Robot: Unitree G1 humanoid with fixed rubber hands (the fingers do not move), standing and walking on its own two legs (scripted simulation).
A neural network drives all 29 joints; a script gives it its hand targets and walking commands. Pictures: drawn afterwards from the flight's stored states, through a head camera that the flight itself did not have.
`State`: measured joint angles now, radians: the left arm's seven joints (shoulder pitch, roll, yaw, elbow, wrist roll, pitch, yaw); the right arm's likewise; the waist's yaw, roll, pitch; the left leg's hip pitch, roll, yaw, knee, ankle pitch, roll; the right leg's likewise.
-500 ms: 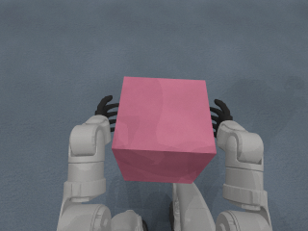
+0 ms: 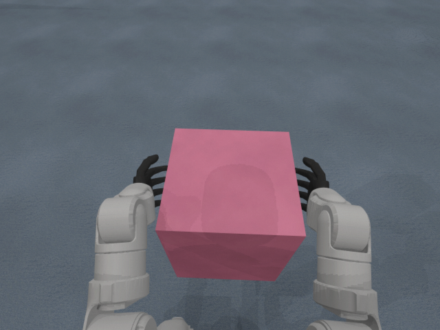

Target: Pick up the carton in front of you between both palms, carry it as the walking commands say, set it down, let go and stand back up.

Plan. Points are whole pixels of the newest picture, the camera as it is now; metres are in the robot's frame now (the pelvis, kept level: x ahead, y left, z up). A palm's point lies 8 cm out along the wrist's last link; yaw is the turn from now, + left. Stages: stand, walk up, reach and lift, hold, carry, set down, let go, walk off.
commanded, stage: carry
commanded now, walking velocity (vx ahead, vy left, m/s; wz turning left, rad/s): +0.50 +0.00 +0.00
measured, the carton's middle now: (228, 210) +0.33 +0.01 +0.02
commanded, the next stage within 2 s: none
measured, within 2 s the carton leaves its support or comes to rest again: neither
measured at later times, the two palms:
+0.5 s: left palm (158, 121) +0.54 +0.19 +0.07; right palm (284, 127) +0.52 -0.11 +0.07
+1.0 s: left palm (192, 57) +0.84 +0.15 +0.08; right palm (289, 59) +0.84 -0.15 +0.08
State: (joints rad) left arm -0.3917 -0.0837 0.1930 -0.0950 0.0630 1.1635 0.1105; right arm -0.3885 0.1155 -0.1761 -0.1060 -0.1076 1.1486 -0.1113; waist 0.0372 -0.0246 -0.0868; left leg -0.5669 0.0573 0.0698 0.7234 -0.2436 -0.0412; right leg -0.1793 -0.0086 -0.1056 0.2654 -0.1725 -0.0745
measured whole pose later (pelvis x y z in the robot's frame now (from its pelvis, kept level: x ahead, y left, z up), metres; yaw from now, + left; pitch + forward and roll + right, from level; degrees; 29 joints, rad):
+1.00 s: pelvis +0.57 +0.00 +0.00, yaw -1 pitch +4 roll +1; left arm -0.13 -0.13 0.10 -0.37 0.10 1.21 0.09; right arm -0.15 0.13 -0.09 -0.37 -0.12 1.22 -0.09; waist 0.02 0.02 -0.07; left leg -0.62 0.12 0.10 0.74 -0.14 -0.02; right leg -0.13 -0.03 -0.21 0.26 -0.20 -0.05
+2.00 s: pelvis +0.90 +0.01 -0.02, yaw -2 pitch +4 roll +0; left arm -0.14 -0.13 0.10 -0.24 0.13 1.18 0.08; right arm -0.14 0.13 -0.10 -0.24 -0.14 1.17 -0.08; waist 0.01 0.01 -0.12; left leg -0.21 0.07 0.17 0.55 -0.39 -0.01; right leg -0.31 -0.06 -0.17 0.58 -0.32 -0.01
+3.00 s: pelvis +0.84 +0.02 -0.01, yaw +2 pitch -4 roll +0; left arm -0.18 -0.14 0.14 0.17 0.23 0.73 0.02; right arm -0.16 0.13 -0.15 0.13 -0.24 0.74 -0.03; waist -0.02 0.00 0.02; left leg -0.11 0.01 0.08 0.42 -0.24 0.02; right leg -0.17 -0.02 -0.01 0.42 -0.17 0.00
